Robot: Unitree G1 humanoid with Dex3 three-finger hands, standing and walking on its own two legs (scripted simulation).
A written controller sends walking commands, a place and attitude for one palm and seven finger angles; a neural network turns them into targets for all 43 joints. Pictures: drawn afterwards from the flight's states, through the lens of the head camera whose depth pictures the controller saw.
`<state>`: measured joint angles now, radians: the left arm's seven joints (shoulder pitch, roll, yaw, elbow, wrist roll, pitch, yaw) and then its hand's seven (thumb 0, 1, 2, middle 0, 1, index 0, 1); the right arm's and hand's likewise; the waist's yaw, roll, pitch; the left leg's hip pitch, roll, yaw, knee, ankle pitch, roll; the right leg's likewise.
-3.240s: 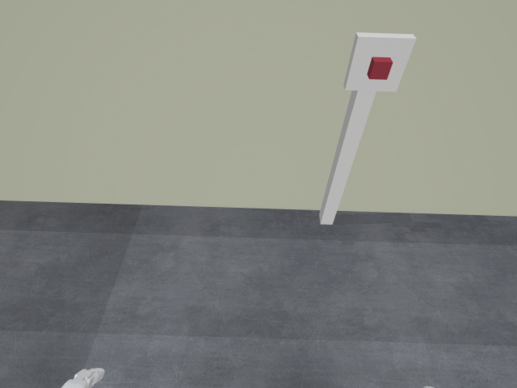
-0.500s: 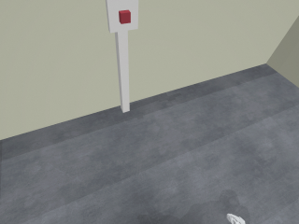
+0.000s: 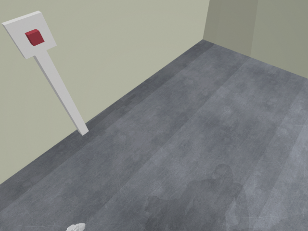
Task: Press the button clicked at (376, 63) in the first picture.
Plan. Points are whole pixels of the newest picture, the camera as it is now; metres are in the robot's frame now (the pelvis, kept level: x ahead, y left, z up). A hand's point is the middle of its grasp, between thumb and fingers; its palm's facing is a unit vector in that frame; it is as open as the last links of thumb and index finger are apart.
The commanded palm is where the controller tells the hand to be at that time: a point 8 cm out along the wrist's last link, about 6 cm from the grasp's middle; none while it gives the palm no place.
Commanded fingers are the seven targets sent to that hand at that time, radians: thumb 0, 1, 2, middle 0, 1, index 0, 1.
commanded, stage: walk to a spot facing it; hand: left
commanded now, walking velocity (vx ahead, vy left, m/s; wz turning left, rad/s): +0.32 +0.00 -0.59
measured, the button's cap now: (34, 37) +0.87 +0.58 +0.06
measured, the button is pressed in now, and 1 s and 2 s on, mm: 0 0 0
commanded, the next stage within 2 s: turn to face it in 1.18 s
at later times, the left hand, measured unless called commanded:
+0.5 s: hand (84, 205) +0.22 +0.25 -0.17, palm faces -0.21 -0.96 -0.16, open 7.4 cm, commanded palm none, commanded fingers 0.00 0.90 0.90 -0.20 -0.30 -0.20 -0.30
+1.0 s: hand (156, 117) +0.59 +0.02 -0.17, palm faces -0.56 -0.81 -0.17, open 7.4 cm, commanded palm none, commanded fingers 0.00 0.90 0.90 -0.20 -0.30 -0.20 -0.30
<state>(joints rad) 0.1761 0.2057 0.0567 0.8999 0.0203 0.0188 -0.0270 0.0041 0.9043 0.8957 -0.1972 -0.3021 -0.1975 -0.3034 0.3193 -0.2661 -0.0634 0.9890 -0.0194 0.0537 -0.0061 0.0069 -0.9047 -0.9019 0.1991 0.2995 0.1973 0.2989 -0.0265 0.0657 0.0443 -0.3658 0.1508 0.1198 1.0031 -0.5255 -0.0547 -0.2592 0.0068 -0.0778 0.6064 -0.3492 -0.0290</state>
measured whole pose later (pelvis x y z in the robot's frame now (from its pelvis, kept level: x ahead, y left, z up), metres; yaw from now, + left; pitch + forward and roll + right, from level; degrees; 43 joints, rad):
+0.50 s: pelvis +0.18 +0.05 +0.01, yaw -17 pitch -1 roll -2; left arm 0.34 0.25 0.09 1.04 0.03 0.02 -0.03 0.01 0.91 0.90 -0.20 -0.30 -0.20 -0.30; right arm 0.21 -0.16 -0.02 0.90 -0.02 -0.07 -0.01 0.00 -0.90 -0.90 0.20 0.30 0.20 0.30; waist 0.02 -0.04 0.03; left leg -0.27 0.10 0.18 0.58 -0.29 0.03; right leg -0.40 0.00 0.01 1.20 -0.38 -0.01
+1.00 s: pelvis +0.38 -0.06 -0.02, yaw -34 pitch -1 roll +0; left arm 0.11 0.19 0.07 0.92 0.02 -0.04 -0.03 0.00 0.91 0.90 -0.20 -0.30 -0.20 -0.30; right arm 0.45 -0.13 -0.04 1.09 0.00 -0.01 -0.01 0.01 -0.91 -0.90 0.20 0.30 0.20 0.30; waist -0.03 -0.01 0.11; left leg -0.19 0.16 0.19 1.23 -0.48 -0.05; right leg -0.44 0.05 -0.16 0.70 -0.25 -0.15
